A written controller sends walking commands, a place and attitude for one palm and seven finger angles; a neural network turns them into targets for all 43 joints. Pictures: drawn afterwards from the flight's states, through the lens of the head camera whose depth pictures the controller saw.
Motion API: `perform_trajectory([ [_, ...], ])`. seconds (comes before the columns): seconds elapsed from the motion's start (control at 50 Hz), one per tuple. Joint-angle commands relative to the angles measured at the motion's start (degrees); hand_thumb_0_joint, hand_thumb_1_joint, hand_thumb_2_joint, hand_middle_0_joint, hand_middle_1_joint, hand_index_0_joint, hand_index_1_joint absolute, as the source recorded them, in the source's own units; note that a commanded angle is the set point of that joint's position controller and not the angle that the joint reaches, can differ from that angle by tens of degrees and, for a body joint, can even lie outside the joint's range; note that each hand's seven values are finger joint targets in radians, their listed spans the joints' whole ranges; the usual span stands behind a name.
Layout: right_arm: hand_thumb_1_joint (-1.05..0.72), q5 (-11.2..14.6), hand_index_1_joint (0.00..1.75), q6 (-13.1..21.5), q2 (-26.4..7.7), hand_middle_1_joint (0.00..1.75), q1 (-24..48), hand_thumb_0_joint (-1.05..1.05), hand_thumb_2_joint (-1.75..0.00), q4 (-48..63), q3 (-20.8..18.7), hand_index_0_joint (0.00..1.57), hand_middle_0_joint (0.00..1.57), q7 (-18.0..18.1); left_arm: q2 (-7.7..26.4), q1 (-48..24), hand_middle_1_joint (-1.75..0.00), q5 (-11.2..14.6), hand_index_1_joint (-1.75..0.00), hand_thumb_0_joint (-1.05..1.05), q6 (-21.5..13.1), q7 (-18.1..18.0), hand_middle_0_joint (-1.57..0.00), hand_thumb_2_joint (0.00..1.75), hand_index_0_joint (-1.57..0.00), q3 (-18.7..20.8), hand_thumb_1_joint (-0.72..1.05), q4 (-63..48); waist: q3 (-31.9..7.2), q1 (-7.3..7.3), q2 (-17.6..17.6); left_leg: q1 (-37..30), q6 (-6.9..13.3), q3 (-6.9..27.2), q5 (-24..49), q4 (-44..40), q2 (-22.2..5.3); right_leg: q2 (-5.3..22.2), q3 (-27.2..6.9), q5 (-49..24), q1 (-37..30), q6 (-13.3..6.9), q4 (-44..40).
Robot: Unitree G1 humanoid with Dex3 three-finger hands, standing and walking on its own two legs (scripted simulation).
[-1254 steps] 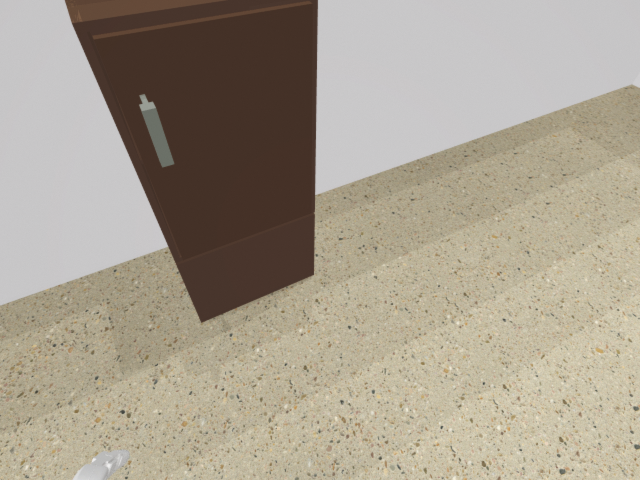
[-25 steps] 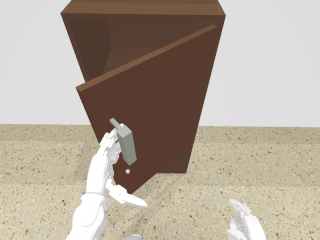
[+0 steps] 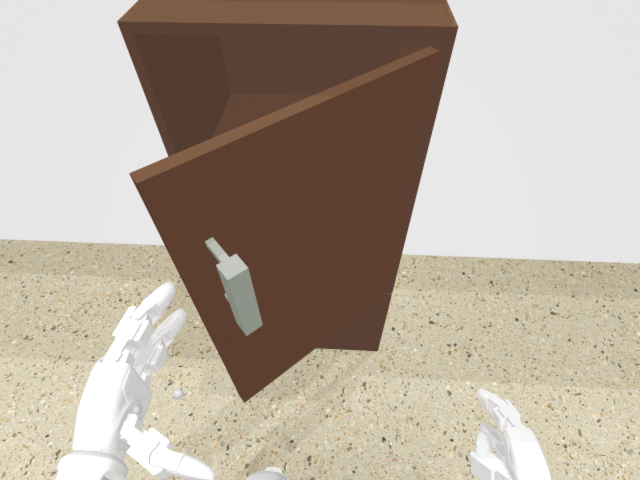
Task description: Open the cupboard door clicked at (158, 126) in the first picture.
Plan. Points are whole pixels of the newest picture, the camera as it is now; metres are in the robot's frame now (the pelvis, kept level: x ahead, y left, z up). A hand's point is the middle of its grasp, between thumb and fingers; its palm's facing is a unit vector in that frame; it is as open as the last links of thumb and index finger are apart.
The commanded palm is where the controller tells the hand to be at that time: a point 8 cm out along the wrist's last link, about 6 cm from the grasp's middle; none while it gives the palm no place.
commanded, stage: slide the hand sideways off the handle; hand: left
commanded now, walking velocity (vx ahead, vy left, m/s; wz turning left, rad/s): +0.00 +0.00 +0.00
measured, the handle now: (232, 286) +0.33 +0.13 +0.08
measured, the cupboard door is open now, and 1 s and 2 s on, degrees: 42 42 42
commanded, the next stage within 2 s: draw the hand back to the body in 0.14 s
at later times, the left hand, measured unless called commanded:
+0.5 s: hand (122, 390) +0.19 +0.21 +0.11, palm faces +0.01 -1.00 -0.05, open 16.3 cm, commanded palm +0.16 +0.26 +0.11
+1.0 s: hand (54, 363) +0.20 +0.25 +0.15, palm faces +0.26 -0.91 -0.33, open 14.3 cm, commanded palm +0.15 +0.30 +0.17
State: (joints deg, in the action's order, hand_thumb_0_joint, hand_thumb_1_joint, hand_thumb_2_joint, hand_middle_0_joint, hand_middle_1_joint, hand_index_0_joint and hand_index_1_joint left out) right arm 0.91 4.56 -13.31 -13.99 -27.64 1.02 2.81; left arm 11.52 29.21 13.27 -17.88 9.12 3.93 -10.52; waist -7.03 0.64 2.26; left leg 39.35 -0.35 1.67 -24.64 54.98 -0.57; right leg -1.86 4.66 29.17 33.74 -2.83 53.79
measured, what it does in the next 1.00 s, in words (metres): stands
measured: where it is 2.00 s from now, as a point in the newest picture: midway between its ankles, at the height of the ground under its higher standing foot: outside the picture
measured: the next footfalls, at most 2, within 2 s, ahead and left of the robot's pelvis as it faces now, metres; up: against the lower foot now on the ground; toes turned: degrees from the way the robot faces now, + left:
none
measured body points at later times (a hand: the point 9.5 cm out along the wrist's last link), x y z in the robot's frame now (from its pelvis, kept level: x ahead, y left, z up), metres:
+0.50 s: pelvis -0.01 +0.02 +0.00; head +0.00 +0.02 +0.45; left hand +0.18 +0.26 +0.11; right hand +0.17 -0.20 -0.06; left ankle +0.03 +0.12 -0.68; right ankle -0.02 -0.09 -0.68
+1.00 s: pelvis +0.00 +0.04 +0.04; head +0.00 +0.03 +0.49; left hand +0.18 +0.30 +0.17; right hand +0.18 -0.18 -0.03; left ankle +0.03 +0.12 -0.68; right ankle -0.02 -0.09 -0.68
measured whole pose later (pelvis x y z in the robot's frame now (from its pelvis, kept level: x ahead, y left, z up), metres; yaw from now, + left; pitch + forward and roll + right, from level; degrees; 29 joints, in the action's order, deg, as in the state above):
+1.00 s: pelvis +0.00 +0.04 +0.04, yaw -1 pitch +1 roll -2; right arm 1.0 6.8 -12.4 -14.0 -31.1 4.0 6.4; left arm 18.1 32.2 4.1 -2.1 -6.3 9.0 -24.0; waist -2.9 2.4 2.8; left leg 21.1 2.7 -0.7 -18.2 38.4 0.8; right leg -0.7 2.0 20.4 15.1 0.2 34.6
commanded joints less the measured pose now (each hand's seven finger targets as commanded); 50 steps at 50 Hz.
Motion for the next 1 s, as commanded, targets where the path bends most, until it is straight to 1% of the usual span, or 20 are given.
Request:
perform_trajectory([
  [0.0, -0.90, 0.27, 0.30, 3.54, -5.74, 0.30, 3.82, 0.00, -0.90, 9.12, -2.41, 0.20, 0.20, 0.86, 7.39, -0.89, -0.30, 2.59, -0.30, 0.00, -3.68, 2.37, -0.15, 0.30, -0.15, 7.51, -0.50, -11.59, -7.72, -0.43, -3.37, -4.50, 1.41, 0.16, 10.76, -3.79, 1.80, 1.69, -7.32, -22.49, -4.75, 3.44, -10.36],
  [0.02, -0.90, 0.26, 0.30, 3.71, -5.66, 0.30, 4.10, 0.00, -0.90, 9.46, -2.28, 0.20, 0.20, 0.92, 6.47, -0.04, -0.30, 3.19, -0.30, 0.00, -3.73, 3.12, -0.15, 0.30, -0.15, 6.90, -0.50, -11.78, -7.47, -0.37, -3.02, -4.06, 1.33, 0.08, 10.42, -3.59, 1.91, 2.07, -7.80, -22.79, -4.96, 3.76, -10.51],
  [0.08, -0.90, 0.45, 0.30, 3.92, -5.79, 0.30, 4.03, 0.00, -0.90, 9.02, -2.46, 0.20, 0.20, 1.29, 8.64, -0.06, -0.30, 4.51, -0.30, 0.00, -4.09, 4.34, -0.15, 0.30, -0.15, 10.04, -0.50, -11.52, -7.78, 0.03, -2.37, -3.55, 1.19, 0.29, 10.34, -3.25, 1.82, 2.10, -8.07, -22.20, -4.91, 3.72, -10.41],
  [0.14, -0.90, 0.60, 0.30, 4.76, -6.04, 0.30, 3.95, 0.00, -0.90, 9.20, -2.38, 0.20, 0.20, 1.42, 6.99, -1.75, -0.30, 4.91, -0.30, 0.00, -4.45, 5.50, -0.15, 0.30, -0.15, 7.43, -0.50, -12.43, -7.45, -0.72, -0.87, -4.48, 1.40, 0.50, 10.54, -3.28, 1.74, 1.56, -6.88, -20.92, -2.78, 3.44, -9.83],
  [0.2, -0.90, 0.60, 0.30, 5.67, -6.53, 0.30, 3.84, 0.00, -0.90, 9.01, -2.31, 0.20, 0.20, 1.64, 6.59, -3.92, -0.30, 5.17, -0.30, 0.00, -4.31, 5.83, -0.15, 0.30, -0.15, 5.95, -0.50, -11.83, -5.74, -1.51, -2.23, -4.24, 1.62, 1.03, 8.60, -3.28, 1.42, 0.87, -6.19, -15.19, -0.15, 3.01, -10.26],
  [0.24, -0.90, 0.67, 0.30, 6.12, -6.60, 0.30, 3.57, 0.00, -0.90, 9.12, -2.43, 0.20, 0.20, 1.70, 8.56, -3.95, -0.30, 4.87, -0.30, 0.00, -4.17, 5.33, -0.15, 0.30, -0.15, 7.36, -0.50, -13.48, -7.98, -0.63, -0.63, -5.20, 1.58, 1.12, 8.50, -3.82, 1.36, 0.87, -5.92, -13.67, -0.58, 2.56, -10.01],
  [0.3, -0.90, 0.86, 0.30, 6.20, -6.01, 0.30, 4.03, 0.00, -0.90, 9.41, -2.57, 0.20, 0.20, 1.71, 11.44, -0.10, -0.30, 4.48, -0.30, 0.00, -2.80, 3.93, -0.15, 0.30, -0.15, 11.07, -0.50, -15.90, -10.97, 1.45, 0.75, -7.42, 1.65, 1.01, 11.08, -5.52, 1.31, 0.37, -5.02, -15.72, -3.64, 2.02, -9.57],
  [0.32, -0.90, 1.08, 0.30, 6.17, -5.71, 0.30, 4.33, 0.00, -0.90, 9.92, -2.21, 0.20, 0.20, 1.63, 9.91, -0.42, -0.30, 4.24, -0.30, 0.00, -2.21, 3.63, -0.15, 0.30, -0.15, 9.37, -0.50, -17.21, -9.85, 1.13, 2.24, -8.20, 1.67, 0.83, 10.70, -6.50, 1.36, 0.19, -4.04, -14.88, -2.95, 1.86, -9.61],
  [0.4, -0.90, 1.38, 0.30, 5.97, -5.52, 0.30, 4.92, 0.00, -0.90, 9.79, -1.91, 0.20, 0.20, 1.87, 9.79, 0.40, -0.30, 5.06, -0.30, 0.00, 0.62, 2.25, -0.15, 0.30, -0.15, 10.94, -0.50, -16.87, -6.96, 1.26, 0.00, -8.70, 1.57, 1.37, 9.14, -8.59, 0.98, -0.48, -2.70, -12.96, -3.04, 1.83, -10.98],
  [0.44, -0.90, 1.66, 0.30, 6.25, -5.70, 0.30, 4.98, 0.00, -0.90, 10.02, -1.48, 0.20, 0.20, 1.79, 7.62, -0.15, -0.30, 5.04, -0.30, 0.00, 1.89, 2.62, -0.15, 0.30, -0.15, 8.31, -0.50, -17.42, -4.86, 0.55, 1.86, -9.85, 1.43, 1.56, 8.14, -9.83, 0.83, -0.57, -1.73, -11.94, -1.87, 1.85, -11.47],
  [0.52, -0.90, 1.73, 0.30, 7.12, -6.34, 0.30, 4.94, 0.00, -0.90, 10.15, -1.06, 0.20, 0.20, 1.87, 7.85, -0.77, -0.30, 4.81, -0.30, 0.00, 4.39, 3.17, -0.15, 0.30, -0.15, 7.20, -0.50, -19.15, -3.89, 0.28, 1.10, -11.53, 1.47, 2.53, 7.42, -11.88, 0.43, -0.74, -0.87, -11.10, -2.40, 1.77, -12.34],
  [0.6, -0.90, 1.56, 0.30, 7.80, -6.68, 0.30, 4.60, 0.00, -0.90, 9.70, -0.89, 0.20, 0.20, 2.22, 10.97, -3.11, -0.30, 4.37, -0.30, 0.00, 6.08, 2.81, -0.15, 0.30, -0.15, 10.04, -0.50, -21.55, -3.56, 0.47, -0.07, -12.71, 1.50, 3.21, 6.08, -13.39, 0.14, -0.84, -0.69, -9.67, -3.14, 1.73, -13.60],
  [0.72, -0.90, 1.91, 0.30, 8.79, -6.28, 0.30, 5.11, 0.00, -0.90, 9.16, -0.26, 0.20, 0.20, 2.30, 11.09, -2.66, -0.30, 4.79, -0.30, 0.00, 7.78, 2.37, -0.16, 0.37, -0.16, 11.83, -0.32, -24.34, -3.88, 1.59, 3.52, -16.07, 0.86, 3.66, 7.64, -15.93, 0.06, -0.81, 0.20, -11.18, -5.53, 1.39, -14.43],
  [0.74, -0.90, 1.01, 0.30, 7.98, -6.08, 0.30, 6.28, 0.00, -0.90, 9.35, -0.14, 0.20, 0.20, 3.44, 19.06, -5.66, -0.30, -4.17, -0.30, 0.00, 8.55, -5.75, -0.16, 0.39, -0.16, 13.00, -0.29, -29.36, -3.48, 3.27, 4.28, -17.01, 1.16, 3.18, 4.76, -18.74, -0.38, 0.73, -4.05, -10.56, -7.51, 0.58, -18.93],
  [0.76, -0.90, 0.63, 0.30, 7.46, -4.91, 0.30, 5.59, 0.00, -0.90, 8.71, 0.36, 0.20, 0.20, 3.89, 13.66, -1.35, -0.30, -4.95, -0.30, 0.00, 10.12, -9.33, -0.16, 0.40, -0.16, 10.66, -0.26, -26.96, 0.32, 1.98, 4.20, -17.31, 0.99, 2.94, 3.05, -20.16, -0.45, 1.11, -3.68, -9.23, -7.02, 0.63, -20.59],
  [0.8, -0.90, 0.63, 0.30, 6.83, -5.24, 0.30, 5.43, 0.00, -0.90, 8.09, 0.33, 0.20, 0.20, 3.79, 11.29, -0.26, -0.30, -6.85, -0.30, 0.00, 11.68, -12.27, -0.16, 0.43, -0.16, 8.17, -0.18, -27.20, 1.22, 1.57, 3.62, -18.43, 1.12, 3.00, 3.23, -21.20, -0.65, 1.25, -3.67, -9.62, -8.68, 0.72, -22.06],
  [0.86, -0.90, 0.23, 0.30, 5.64, -5.46, 0.30, 6.25, 0.00, -0.90, 7.06, 0.40, 0.20, 0.20, 3.85, 12.95, -0.21, -0.30, -8.71, -0.30, 0.00, 12.39, -15.24, -0.16, 0.48, -0.16, 9.57, -0.08, -25.71, 3.09, 1.38, 1.28, -20.46, 1.23, 2.75, 3.82, -23.78, -1.03, 1.33, -3.21, -9.76, -11.26, 1.01, -24.43],
  [0.88, -0.90, 0.11, 0.30, 5.47, -5.63, 0.30, 6.52, 0.00, -0.90, 6.78, 0.40, 0.20, 0.20, 3.89, 13.26, -0.96, -0.30, -9.29, -0.30, 0.00, 12.33, -15.86, -0.17, 0.50, -0.17, 9.86, -0.05, -25.69, 3.14, 1.41, 2.18, -21.61, 1.21, 2.64, 4.27, -24.71, -1.06, 1.35, -3.31, -10.10, -12.18, 1.01, -25.09],
  [0.9, -0.90, -0.10, 0.30, 5.47, -5.85, 0.30, 6.81, 0.00, -0.90, 6.32, 0.28, 0.20, 0.20, 4.01, 14.25, -1.28, -0.30, -9.61, -0.30, 0.00, 12.29, -16.51, -0.17, 0.51, -0.17, 10.80, -0.01, -25.23, 2.76, 1.60, 0.34, -22.24, 1.31, 2.45, 5.53, -25.44, -1.03, 1.41, -3.18, -10.98, -14.05, 0.99, -25.95],
  [0.98, -0.90, -0.46, 0.30, 5.62, -5.63, 0.30, 7.36, 0.00, -0.90, 5.08, 0.22, 0.20, 0.20, 3.98, 15.35, -1.96, -0.30, -10.51, -0.30, 0.00, 11.72, -17.63, -0.17, 0.57, -0.17, 12.50, 0.13, -27.01, 0.81, 1.98, 1.94, -27.24, 1.32, 1.47, 11.73, -27.71, -1.09, 1.61, -3.14, -15.24, -18.17, 1.09, -27.81],
])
